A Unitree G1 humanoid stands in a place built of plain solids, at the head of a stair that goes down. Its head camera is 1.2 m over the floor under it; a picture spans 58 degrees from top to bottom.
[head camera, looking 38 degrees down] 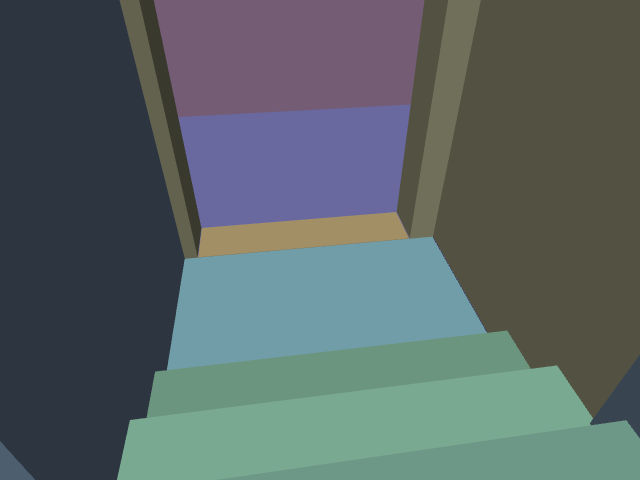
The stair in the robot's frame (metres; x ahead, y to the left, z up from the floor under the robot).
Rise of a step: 0.16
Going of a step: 0.30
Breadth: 1.52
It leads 8 degrees to the left of straight ahead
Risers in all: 3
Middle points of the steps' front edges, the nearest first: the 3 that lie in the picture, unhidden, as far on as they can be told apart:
0.57 -0.17 0.00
0.87 -0.12 -0.15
1.17 -0.08 -0.31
